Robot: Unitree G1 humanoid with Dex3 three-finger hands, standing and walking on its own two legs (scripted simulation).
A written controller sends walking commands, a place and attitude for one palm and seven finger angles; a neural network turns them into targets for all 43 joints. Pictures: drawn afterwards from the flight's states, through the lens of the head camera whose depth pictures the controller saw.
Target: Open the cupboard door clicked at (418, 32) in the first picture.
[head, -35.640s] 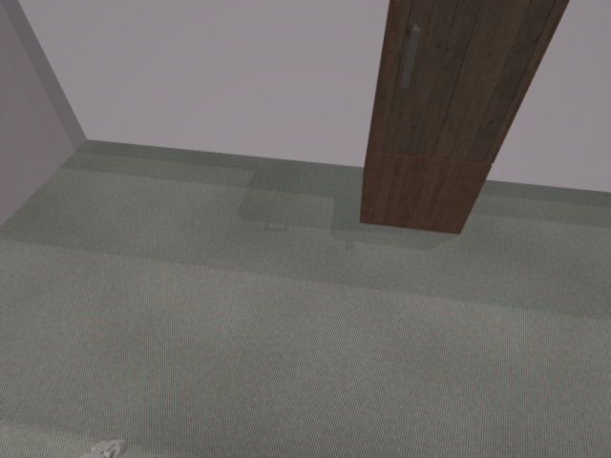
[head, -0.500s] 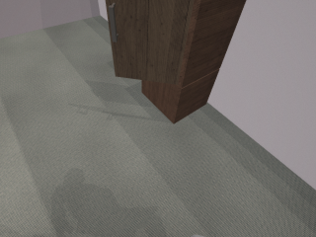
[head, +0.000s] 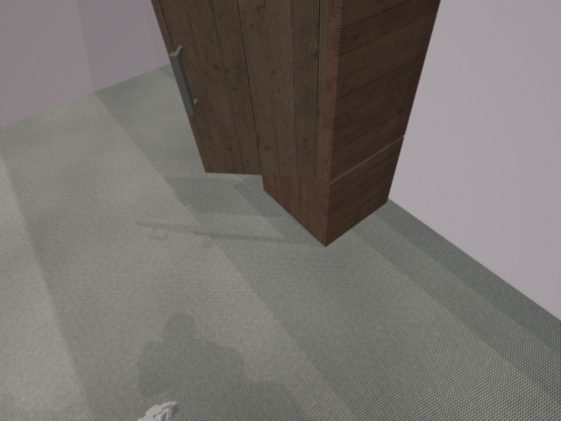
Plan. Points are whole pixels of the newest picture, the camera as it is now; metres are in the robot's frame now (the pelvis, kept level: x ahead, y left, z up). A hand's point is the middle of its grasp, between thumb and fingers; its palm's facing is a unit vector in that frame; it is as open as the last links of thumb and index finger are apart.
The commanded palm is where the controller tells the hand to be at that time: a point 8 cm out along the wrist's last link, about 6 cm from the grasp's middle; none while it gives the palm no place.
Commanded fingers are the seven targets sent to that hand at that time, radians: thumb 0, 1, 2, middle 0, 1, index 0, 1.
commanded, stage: take the last steps up to it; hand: left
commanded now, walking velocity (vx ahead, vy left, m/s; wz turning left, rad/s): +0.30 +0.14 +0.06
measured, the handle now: (186, 81) +0.91 +0.28 +0.02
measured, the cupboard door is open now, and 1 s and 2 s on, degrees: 45 45 45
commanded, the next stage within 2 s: come to a stop and stand still in 0.78 s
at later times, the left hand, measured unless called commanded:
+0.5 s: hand out of the picture +0.04 +0.22 -0.18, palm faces +0.19 -0.97 -0.12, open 7.4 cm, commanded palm none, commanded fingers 0.00 0.90 0.90 -0.20 -0.30 -0.20 -0.30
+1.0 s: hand (168, 263) +0.45 +0.27 -0.16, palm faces -0.06 -0.98 -0.21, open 7.4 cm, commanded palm none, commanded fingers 0.00 0.90 0.90 -0.20 -0.30 -0.20 -0.30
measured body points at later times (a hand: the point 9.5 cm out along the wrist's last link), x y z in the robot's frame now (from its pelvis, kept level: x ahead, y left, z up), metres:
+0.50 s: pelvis +0.18 +0.09 -0.01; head +0.22 +0.11 +0.43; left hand +0.04 +0.27 -0.16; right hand +0.32 -0.12 -0.15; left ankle +0.23 +0.18 -0.74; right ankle +0.03 -0.06 -0.69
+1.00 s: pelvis +0.32 +0.11 -0.01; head +0.35 +0.09 +0.44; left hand +0.46 +0.33 -0.14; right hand +0.22 -0.09 -0.17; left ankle +0.23 +0.19 -0.73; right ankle +0.35 +0.01 -0.74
